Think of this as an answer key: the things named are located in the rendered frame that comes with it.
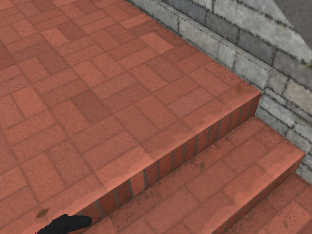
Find stairs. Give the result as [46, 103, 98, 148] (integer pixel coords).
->
[66, 93, 312, 234]

